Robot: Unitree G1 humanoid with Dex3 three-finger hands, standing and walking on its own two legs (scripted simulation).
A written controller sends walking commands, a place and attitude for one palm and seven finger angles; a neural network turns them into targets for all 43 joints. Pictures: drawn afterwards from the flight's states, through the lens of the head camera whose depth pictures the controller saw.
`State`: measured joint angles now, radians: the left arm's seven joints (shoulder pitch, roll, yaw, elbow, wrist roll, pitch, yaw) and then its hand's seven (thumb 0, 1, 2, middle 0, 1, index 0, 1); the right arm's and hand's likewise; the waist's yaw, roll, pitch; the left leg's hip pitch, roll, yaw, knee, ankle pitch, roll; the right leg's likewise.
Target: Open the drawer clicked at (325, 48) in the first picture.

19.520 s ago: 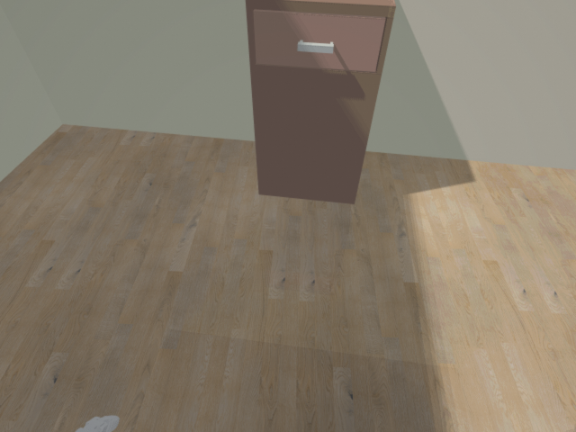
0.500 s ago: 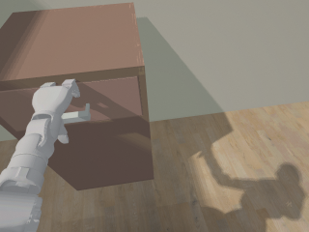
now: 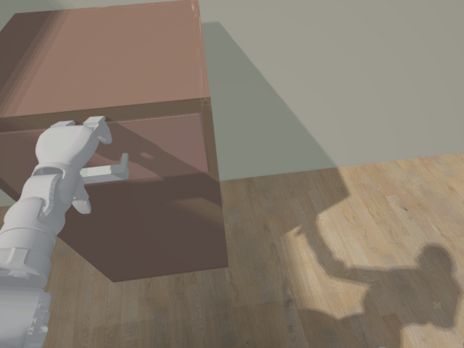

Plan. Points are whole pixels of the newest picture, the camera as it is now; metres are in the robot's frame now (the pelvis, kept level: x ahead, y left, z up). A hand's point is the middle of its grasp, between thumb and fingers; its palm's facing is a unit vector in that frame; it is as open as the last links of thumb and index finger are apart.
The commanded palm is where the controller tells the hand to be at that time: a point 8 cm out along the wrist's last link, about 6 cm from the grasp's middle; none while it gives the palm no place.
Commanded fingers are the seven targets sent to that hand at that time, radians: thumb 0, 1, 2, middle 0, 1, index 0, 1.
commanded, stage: move the hooked fingers above the handle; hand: left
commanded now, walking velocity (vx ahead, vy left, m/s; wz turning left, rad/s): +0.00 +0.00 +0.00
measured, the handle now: (97, 167) +0.46 +0.29 +0.02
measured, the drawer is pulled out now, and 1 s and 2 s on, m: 0.00 0.00 0.00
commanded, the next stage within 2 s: none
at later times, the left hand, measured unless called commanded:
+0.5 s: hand (82, 165) +0.42 +0.28 +0.08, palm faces -0.01 +0.01 -1.00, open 13.6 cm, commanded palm +0.42 +0.34 +0.14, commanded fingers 0.00 -0.50 0.30 -0.30 -1.20 -0.30 -1.20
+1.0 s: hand (82, 165) +0.42 +0.29 +0.08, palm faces +0.01 +0.01 -1.00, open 13.7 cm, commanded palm +0.41 +0.35 +0.13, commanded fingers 0.00 -0.50 0.30 -0.30 -1.20 -0.30 -1.20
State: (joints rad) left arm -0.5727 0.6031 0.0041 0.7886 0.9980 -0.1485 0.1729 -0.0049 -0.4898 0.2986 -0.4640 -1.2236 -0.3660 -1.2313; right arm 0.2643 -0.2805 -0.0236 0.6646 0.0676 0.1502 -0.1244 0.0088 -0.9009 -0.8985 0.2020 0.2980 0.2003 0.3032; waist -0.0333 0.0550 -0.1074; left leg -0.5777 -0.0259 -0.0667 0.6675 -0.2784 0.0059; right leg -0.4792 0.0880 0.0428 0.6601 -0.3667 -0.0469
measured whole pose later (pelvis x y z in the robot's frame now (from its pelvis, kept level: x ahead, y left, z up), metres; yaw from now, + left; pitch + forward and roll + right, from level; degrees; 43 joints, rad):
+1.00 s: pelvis -0.02 +0.02 +0.00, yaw -1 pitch +11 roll -1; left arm -0.63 0.61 -0.04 0.83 1.00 -0.15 0.20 0.00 -0.49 0.30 -0.47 -1.22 -0.34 -1.22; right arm 0.27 -0.27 0.01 0.66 0.08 0.16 -0.14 0.01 -0.90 -0.90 0.20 0.30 0.20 0.30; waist -0.05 0.05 -0.10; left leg -0.61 -0.03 -0.05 0.69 -0.26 0.02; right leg -0.51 0.08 0.05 0.68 -0.35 -0.02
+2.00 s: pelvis -0.01 +0.02 +0.00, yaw -1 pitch +11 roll -1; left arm -0.60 0.61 -0.04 0.79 0.98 -0.15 0.20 0.00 -0.49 0.30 -0.46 -1.22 -0.34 -1.22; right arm 0.25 -0.27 0.01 0.66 0.09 0.16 -0.15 0.01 -0.90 -0.90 0.20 0.30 0.20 0.30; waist -0.03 0.05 -0.10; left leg -0.60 -0.03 -0.05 0.68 -0.27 0.02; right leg -0.50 0.08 0.06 0.67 -0.36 -0.03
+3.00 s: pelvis -0.01 +0.01 +0.00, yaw -1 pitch +11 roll -1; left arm -0.63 0.60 -0.02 0.85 1.01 -0.14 0.20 0.00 -0.49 0.30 -0.46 -1.22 -0.34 -1.24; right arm 0.27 -0.27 0.00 0.65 0.08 0.15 -0.14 0.01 -0.90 -0.90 0.20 0.30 0.20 0.30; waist -0.04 0.05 -0.11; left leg -0.62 -0.03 -0.05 0.70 -0.27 0.02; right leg -0.52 0.09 0.05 0.69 -0.36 -0.03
